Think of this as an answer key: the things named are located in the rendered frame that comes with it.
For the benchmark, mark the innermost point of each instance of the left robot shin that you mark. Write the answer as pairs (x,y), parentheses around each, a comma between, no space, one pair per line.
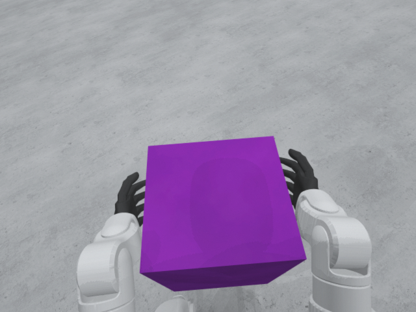
(179,296)

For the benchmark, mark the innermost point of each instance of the robot left thigh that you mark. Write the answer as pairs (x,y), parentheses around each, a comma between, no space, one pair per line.
(176,305)

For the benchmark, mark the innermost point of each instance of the right robot hand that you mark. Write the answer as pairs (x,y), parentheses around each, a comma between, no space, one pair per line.
(303,175)

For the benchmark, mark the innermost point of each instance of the carton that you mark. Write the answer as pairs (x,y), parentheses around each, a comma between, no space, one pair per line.
(217,214)

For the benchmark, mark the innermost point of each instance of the right robot forearm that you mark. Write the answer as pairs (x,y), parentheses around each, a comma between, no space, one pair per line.
(340,254)

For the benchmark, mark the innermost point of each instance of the left robot forearm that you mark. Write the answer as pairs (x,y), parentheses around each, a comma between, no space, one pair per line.
(104,271)

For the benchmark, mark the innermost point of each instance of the left robot hand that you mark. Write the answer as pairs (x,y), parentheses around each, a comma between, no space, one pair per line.
(127,199)

